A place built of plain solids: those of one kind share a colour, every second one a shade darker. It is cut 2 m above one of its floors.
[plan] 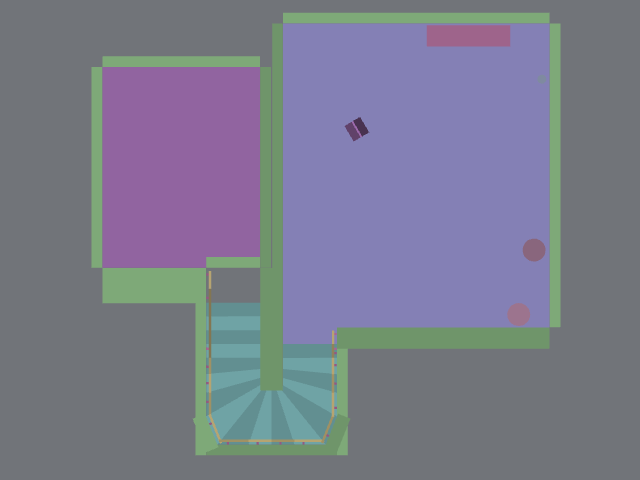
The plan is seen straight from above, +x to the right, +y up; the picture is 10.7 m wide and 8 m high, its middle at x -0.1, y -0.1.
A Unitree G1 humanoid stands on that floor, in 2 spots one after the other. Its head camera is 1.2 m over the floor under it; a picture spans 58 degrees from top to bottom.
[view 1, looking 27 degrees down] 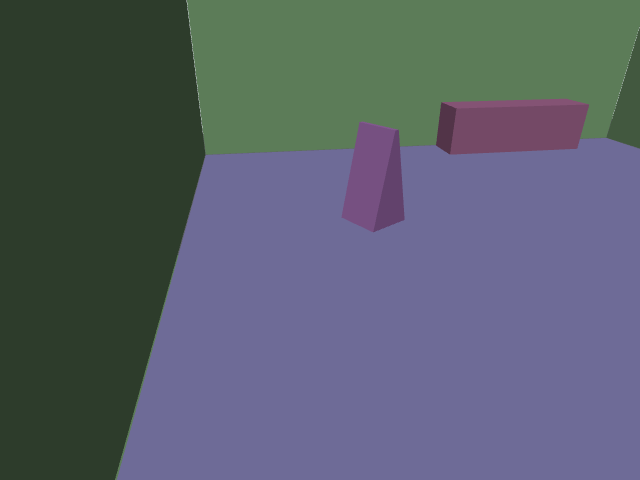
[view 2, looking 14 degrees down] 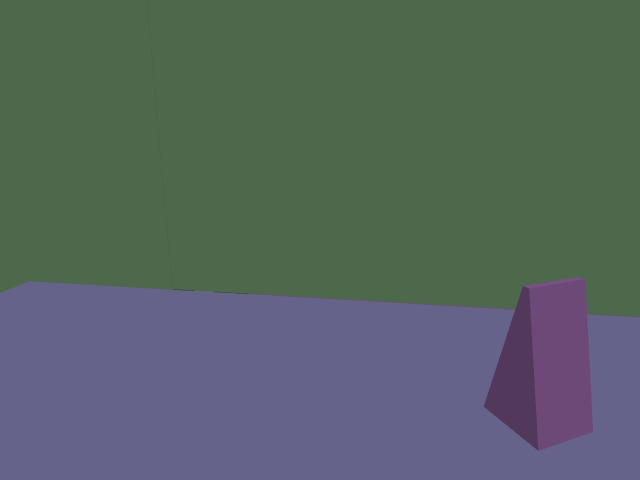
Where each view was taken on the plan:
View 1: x -0.26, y -0.83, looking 81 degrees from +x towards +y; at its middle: floor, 2.64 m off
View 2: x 2.26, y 1.08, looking -171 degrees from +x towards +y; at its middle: wall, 3.11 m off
